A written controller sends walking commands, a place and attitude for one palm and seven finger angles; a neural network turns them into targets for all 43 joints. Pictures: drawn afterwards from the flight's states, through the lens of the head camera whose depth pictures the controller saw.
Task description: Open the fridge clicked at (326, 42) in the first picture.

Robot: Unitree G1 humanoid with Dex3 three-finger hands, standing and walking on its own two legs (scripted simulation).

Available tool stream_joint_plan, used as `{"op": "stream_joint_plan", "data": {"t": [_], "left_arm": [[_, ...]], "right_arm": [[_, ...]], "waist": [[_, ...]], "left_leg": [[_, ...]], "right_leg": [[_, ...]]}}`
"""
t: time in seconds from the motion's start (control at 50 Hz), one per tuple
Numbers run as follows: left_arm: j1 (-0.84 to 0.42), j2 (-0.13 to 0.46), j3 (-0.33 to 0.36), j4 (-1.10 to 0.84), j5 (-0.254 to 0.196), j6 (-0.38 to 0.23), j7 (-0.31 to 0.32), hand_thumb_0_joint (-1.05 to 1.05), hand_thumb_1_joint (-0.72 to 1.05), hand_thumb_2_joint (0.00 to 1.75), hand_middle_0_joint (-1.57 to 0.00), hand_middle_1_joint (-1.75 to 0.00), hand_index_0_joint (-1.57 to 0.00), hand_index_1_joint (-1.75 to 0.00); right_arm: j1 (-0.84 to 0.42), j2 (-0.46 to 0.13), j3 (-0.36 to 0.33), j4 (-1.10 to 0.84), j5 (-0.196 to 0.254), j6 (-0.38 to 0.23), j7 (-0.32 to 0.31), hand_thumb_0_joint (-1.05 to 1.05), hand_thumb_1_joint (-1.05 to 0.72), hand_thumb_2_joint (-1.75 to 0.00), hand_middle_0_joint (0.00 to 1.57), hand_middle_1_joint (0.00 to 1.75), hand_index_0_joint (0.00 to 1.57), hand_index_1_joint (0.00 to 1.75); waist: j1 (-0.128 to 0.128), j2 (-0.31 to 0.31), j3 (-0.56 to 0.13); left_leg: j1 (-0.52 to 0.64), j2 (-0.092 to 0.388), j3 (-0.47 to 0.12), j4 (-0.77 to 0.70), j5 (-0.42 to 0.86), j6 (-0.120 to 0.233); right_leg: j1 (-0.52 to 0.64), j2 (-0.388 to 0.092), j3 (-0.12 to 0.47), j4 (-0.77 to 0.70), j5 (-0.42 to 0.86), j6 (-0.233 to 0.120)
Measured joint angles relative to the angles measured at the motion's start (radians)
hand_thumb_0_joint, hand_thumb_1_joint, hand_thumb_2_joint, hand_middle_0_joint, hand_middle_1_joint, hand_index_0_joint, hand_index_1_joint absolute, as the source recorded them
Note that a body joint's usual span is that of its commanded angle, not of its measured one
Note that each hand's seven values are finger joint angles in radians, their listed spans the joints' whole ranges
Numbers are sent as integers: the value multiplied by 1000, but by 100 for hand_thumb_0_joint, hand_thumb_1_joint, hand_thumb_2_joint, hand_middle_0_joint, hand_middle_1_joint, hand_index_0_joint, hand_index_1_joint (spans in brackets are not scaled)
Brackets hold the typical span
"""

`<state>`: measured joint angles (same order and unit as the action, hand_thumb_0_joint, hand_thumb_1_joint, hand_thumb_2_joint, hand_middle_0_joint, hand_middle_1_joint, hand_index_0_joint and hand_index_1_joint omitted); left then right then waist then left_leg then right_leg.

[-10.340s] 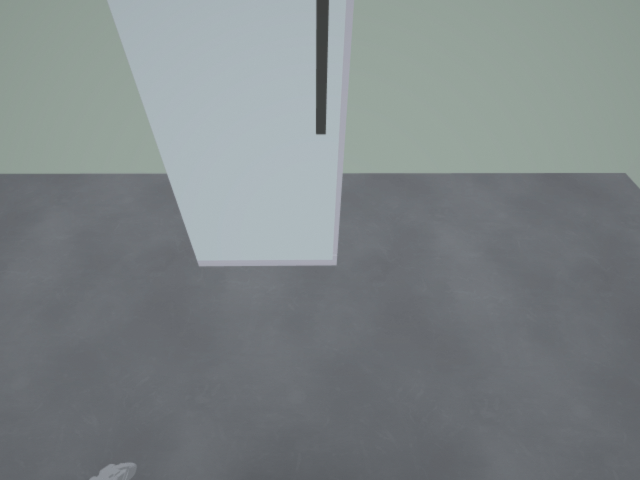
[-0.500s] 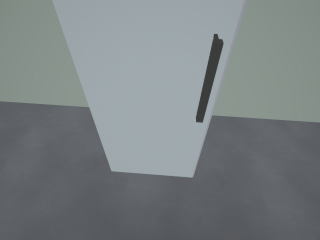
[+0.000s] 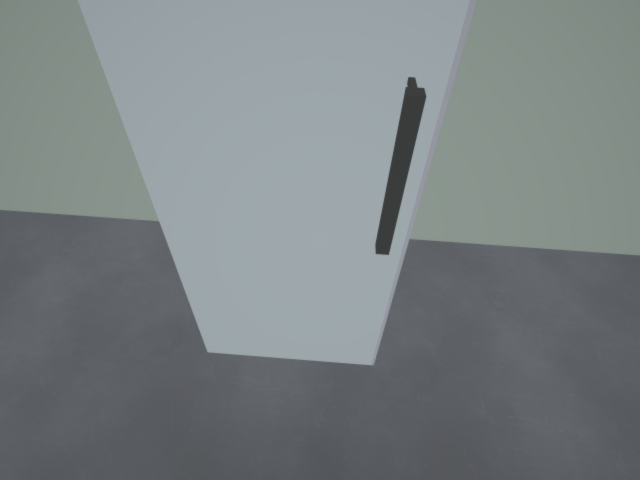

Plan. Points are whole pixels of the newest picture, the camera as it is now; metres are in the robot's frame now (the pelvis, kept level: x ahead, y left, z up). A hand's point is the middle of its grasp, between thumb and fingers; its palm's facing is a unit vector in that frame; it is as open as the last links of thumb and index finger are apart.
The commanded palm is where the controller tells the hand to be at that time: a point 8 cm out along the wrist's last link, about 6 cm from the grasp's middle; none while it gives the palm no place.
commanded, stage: come to a stop and stand still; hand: right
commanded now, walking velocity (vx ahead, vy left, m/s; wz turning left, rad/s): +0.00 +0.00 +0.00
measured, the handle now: (395, 176) +0.58 -0.09 +0.08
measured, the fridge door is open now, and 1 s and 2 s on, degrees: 0 0 0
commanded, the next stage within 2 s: look again from close up in 0.34 s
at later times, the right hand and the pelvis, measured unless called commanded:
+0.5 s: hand out of the picture +0.04 -0.19 -0.17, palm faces +0.00 +0.97 -0.24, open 7.4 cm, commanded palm none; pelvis +0.02 +0.01 +0.00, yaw +0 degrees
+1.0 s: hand out of the picture +0.05 -0.19 -0.17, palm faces -0.01 +0.97 -0.24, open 7.4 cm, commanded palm none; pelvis +0.02 +0.01 +0.01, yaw +0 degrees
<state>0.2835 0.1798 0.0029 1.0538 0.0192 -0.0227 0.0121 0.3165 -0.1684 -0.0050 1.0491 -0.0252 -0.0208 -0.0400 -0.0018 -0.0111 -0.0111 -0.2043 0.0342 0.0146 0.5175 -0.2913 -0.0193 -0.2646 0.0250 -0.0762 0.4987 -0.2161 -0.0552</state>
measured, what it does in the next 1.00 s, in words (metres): stands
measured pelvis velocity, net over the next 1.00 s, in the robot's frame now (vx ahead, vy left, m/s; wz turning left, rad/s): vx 0.02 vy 0.01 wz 0.01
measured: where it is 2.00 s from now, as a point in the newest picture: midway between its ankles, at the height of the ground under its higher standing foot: outside the picture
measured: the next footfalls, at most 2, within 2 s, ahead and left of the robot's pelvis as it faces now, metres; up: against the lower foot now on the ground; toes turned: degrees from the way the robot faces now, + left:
none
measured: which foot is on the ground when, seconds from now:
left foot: down 0.00-1.00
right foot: down 0.00-1.00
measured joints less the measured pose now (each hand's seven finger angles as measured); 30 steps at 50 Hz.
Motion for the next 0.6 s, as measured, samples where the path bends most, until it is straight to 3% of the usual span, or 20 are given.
{"op": "stream_joint_plan", "data": {"t": [0.6], "left_arm": [[-104, 42, -15, 49, -4, -1, -5, 1, 90, 90, -20, -30, -20, -30]], "right_arm": [[-76, -67, 9, 24, 3, 9, 15, 1, -90, -90, 20, 30, 20, 30]], "waist": [[-7, 32, 40]], "left_leg": [[60, -12, 2, -71, 11, 6]], "right_leg": [[53, -9, 3, -52, 0, 13]]}}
